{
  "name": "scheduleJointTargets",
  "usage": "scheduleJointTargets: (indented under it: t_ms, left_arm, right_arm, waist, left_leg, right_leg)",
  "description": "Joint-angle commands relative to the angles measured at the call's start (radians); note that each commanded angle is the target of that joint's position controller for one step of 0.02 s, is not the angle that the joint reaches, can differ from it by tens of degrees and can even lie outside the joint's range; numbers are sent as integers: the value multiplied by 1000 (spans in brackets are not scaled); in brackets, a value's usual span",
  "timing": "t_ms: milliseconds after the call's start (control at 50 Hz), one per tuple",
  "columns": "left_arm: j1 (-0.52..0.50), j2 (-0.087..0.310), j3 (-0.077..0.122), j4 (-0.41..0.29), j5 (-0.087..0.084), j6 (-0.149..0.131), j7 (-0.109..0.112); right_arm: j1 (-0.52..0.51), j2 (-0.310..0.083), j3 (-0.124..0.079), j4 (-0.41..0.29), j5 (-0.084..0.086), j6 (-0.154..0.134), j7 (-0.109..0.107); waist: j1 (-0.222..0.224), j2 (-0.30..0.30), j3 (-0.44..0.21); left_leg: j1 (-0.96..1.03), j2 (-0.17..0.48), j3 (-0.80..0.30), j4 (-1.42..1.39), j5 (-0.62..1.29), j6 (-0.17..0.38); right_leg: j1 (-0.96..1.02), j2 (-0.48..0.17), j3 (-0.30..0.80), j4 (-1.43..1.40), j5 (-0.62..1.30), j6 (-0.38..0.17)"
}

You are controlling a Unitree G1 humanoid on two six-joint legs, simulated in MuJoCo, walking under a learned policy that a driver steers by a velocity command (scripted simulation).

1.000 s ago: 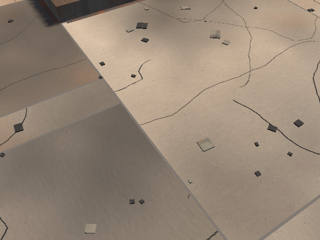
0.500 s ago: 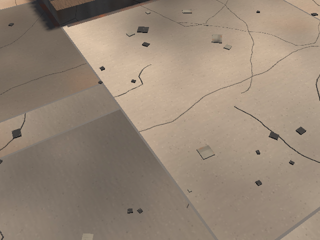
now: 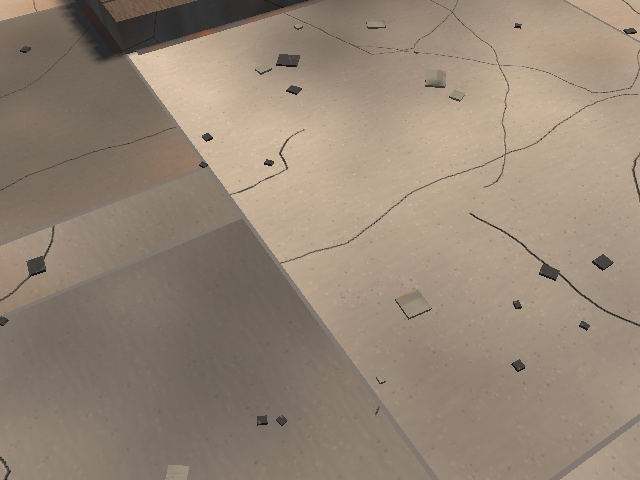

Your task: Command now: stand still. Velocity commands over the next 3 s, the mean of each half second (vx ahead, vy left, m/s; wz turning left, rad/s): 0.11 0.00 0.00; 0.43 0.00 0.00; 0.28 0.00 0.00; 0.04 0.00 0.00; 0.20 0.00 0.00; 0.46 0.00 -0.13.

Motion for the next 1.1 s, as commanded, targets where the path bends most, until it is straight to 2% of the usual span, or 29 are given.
scheduleJointTargets:
  t_ms: [20,240,280,320,360,400,440,460,500,520,540,560,580,600,620,660,680,720,780,880,940,960,980,1000,1020,1040,1060,1080,1100]
  left_arm:
    - [22,102,14,-19,0,-7,4]
    - [64,84,8,-2,-2,-8,6]
    - [87,71,7,10,-7,-6,9]
    - [62,76,11,-11,-11,-15,9]
    - [19,46,5,-45,-12,-43,-5]
    - [-1,58,14,-67,-28,-67,-22]
    - [5,66,19,-78,-38,-87,-33]
    - [21,63,22,-71,-38,-95,-35]
    - [164,48,34,-2,-29,-97,-38]
    - [248,53,41,30,-25,-91,-39]
    - [351,99,55,42,-22,-90,-34]
    - [463,226,76,40,-24,-97,-37]
    - [437,199,60,43,-5,-115,-43]
    - [332,145,42,8,-7,-131,-46]
    - [259,115,30,-17,-8,-137,-53]
    - [204,83,15,-43,-6,-133,-62]
    - [231,68,10,-39,-2,-127,-58]
    - [287,83,10,-30,2,-119,-46]
    - [297,112,14,-44,3,-111,-28]
    - [360,125,26,-33,-14,-106,-20]
    - [337,142,40,-38,-15,-95,-18]
    - [323,157,46,-44,-13,-90,-17]
    - [304,164,50,-50,-9,-81,-17]
    - [284,157,45,-62,-5,-76,-20]
    - [290,115,28,-89,13,-78,-24]
    - [430,-49,-13,-84,-5,-102,-42]
    - [321,60,13,-92,-37,-133,-47]
    - [213,113,29,-134,-59,-148,-46]
    - [160,122,32,-147,-54,-154,-36]
  right_arm:
    - [35,-101,-14,-22,0,-7,-3]
    - [80,-83,-12,-20,3,-10,-4]
    - [108,-93,-18,-10,9,-5,-9]
    - [130,-146,-38,-21,23,-6,-14]
    - [184,-202,-63,-21,30,-23,-13]
    - [167,-180,-64,-39,19,-45,-10]
    - [115,-162,-63,-69,36,-60,-5]
    - [87,-166,-65,-81,43,-60,-2]
    - [68,-176,-68,-90,48,-49,5]
    - [65,-161,-63,-96,45,-48,7]
    - [43,-100,-45,-110,34,-55,15]
    - [35,-32,-30,-152,22,-74,16]
    - [15,-55,-35,-168,47,-90,17]
    - [-23,-85,-39,-184,63,-103,24]
    - [-19,-100,-44,-177,57,-112,29]
    - [-19,-127,-61,-165,32,-117,31]
    - [-19,-118,-63,-161,30,-113,37]
    - [-58,-83,-59,-172,26,-102,43]
    - [-209,-47,-43,-233,26,-97,48]
    - [-363,-53,-31,-294,37,-100,72]
    - [-349,-90,-43,-311,38,-109,85]
    - [-294,-117,-56,-301,36,-111,84]
    - [-170,-153,-76,-268,37,-110,80]
    - [7,-196,-101,-215,40,-104,71]
    - [186,-272,-120,-179,24,-97,59]
    - [231,-292,-117,-158,12,-96,69]
    - [183,-201,-93,-159,19,-100,70]
    - [79,-160,-81,-176,23,-107,67]
    - [-11,-134,-70,-197,18,-116,70]
  waist:
    - [0,6,1]
    - [0,5,6]
    - [-4,27,-3]
    - [-23,92,61]
    - [-48,188,103]
    - [-36,164,131]
    - [-6,125,113]
    - [13,114,93]
    - [72,91,41]
    - [98,56,29]
    - [136,-104,-2]
    - [148,-344,-50]
    - [119,-262,-26]
    - [81,-149,64]
    - [54,-99,82]
    - [24,-75,78]
    - [25,-87,66]
    - [33,-82,57]
    - [55,-61,82]
    - [78,-78,122]
    - [29,-92,83]
    - [-6,-117,29]
    - [-73,-137,-53]
    - [-156,-134,-152]
    - [-196,-2,-298]
    - [-97,277,-464]
    - [-129,183,-371]
    - [-104,146,-208]
    - [-65,28,-138]
  left_leg:
    - [-40,41,-44,-100,73,15]
    - [-43,39,-43,-99,87,18]
    - [-46,31,-49,-120,-184,36]
    - [-82,114,-174,-190,-505,102]
    - [-86,307,-430,-311,-619,211]
    - [-50,376,-507,-335,-528,247]
    - [-14,334,-408,-308,-390,194]
    - [-49,280,-319,-283,-322,163]
    - [-204,179,-176,-173,-263,135]
    - [-270,139,-132,-78,-229,120]
    - [-377,63,-32,203,-134,69]
    - [-592,-45,32,530,-267,23]
    - [-682,-5,-89,738,-307,42]
    - [-768,58,-121,812,-203,68]
    - [-767,92,-110,803,-94,79]
    - [-681,131,-95,678,43,72]
    - [-638,132,-75,634,77,61]
    - [-629,121,-39,561,127,33]
    - [-589,95,-8,337,227,10]
    - [-505,58,18,129,309,29]
    - [-433,33,19,73,251,74]
    - [-343,3,37,82,218,91]
    - [-184,-33,59,89,197,114]
    - [65,-27,45,85,216,145]
    - [389,188,-216,108,150,208]
    - [650,413,-747,-71,-106,377]
    - [571,364,-774,-166,-163,321]
    - [416,338,-602,-183,-76,276]
    - [243,309,-477,-209,70,253]
  right_leg:
    - [-2,-13,8,-66,100,-22]
    - [-10,-12,7,-65,104,-22]
    - [-27,29,-38,-22,-109,-27]
    - [-157,62,-81,104,-302,-42]
    - [-258,18,-70,327,-223,-56]
    - [-377,-48,-5,472,-289,-83]
    - [-362,-78,9,345,-286,-103]
    - [-257,-57,-28,225,-240,-104]
    - [62,43,-139,57,-30,-78]
    - [165,54,-127,31,-20,-69]
    - [278,-92,94,-78,-123,-109]
    - [397,-331,545,-250,-241,-247]
    - [332,-415,741,-310,-436,-330]
    - [283,-390,655,-307,-462,-301]
    - [251,-335,522,-304,-364,-256]
    - [195,-250,311,-316,-78,-191]
    - [188,-220,237,-318,33,-178]
    - [196,-196,156,-318,213,-186]
    - [149,-175,86,-342,284,-188]
    - [188,-203,40,-364,298,-192]
    - [297,-236,15,-269,543,-169]
    - [324,-240,8,-194,737,-158]
    - [321,-225,-13,-50,909,-142]
    - [221,-185,-36,160,914,-113]
    - [-37,-114,-62,493,536,-86]
    - [-372,86,33,834,-301,-38]
    - [-476,43,145,947,-321,-67]
    - [-536,-7,107,955,-237,-83]
    - [-484,-62,87,905,-139,-87]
